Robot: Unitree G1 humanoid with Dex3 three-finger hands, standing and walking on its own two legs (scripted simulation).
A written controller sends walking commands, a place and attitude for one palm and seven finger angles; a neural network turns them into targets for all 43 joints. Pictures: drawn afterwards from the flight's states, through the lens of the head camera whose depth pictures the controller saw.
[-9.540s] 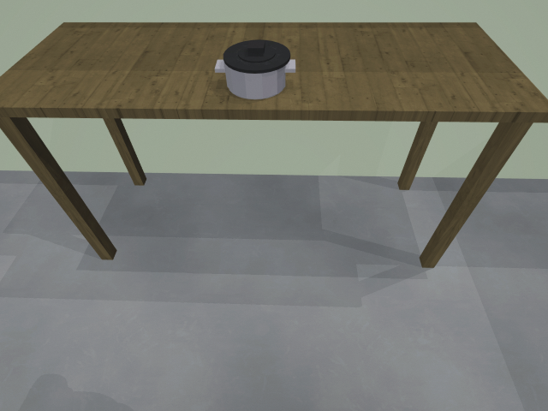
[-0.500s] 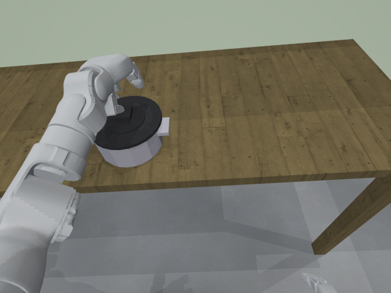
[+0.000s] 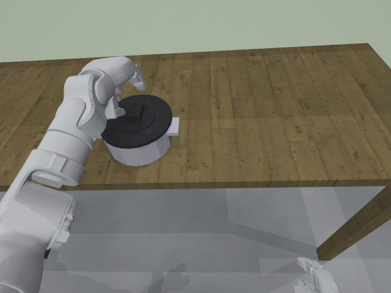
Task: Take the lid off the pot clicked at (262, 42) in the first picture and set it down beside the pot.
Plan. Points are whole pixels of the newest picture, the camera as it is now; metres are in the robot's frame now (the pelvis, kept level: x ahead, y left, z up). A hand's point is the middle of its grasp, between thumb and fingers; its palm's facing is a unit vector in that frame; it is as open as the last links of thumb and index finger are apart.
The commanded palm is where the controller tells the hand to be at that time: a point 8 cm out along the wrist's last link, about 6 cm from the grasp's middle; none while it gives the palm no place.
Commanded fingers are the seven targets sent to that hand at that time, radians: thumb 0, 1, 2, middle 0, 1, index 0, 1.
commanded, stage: move the open hand above the knob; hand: left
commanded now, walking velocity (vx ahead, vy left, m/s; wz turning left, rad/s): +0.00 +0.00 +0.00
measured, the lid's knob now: (133, 112) +0.48 +0.16 +0.11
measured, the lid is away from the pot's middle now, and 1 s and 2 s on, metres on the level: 0.01 0.01 0.01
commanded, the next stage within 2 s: lower the open fingers around the knob in 0.04 s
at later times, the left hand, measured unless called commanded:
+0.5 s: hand (132, 100) +0.46 +0.14 +0.16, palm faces -0.35 -0.09 -0.93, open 10.3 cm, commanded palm +0.45 +0.16 +0.22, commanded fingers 0.00 -0.38 1.57 -0.84 -0.08 -0.84 -0.08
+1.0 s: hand (128, 108) +0.46 +0.16 +0.14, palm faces -0.37 -0.10 -0.93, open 10.3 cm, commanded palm +0.45 +0.18 +0.20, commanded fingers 0.00 -0.38 1.57 -0.84 -0.08 -0.84 -0.08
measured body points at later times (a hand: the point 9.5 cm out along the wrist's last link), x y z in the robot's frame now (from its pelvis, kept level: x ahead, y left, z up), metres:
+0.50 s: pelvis +0.00 +0.00 +0.00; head +0.04 -0.03 +0.45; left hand +0.48 +0.15 +0.21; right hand +0.11 -0.26 -0.14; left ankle +0.04 +0.11 -0.74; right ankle -0.05 -0.13 -0.74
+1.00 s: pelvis +0.01 +0.00 +0.00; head +0.04 -0.03 +0.45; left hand +0.48 +0.16 +0.19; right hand +0.13 -0.26 -0.13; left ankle +0.04 +0.11 -0.74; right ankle -0.05 -0.13 -0.74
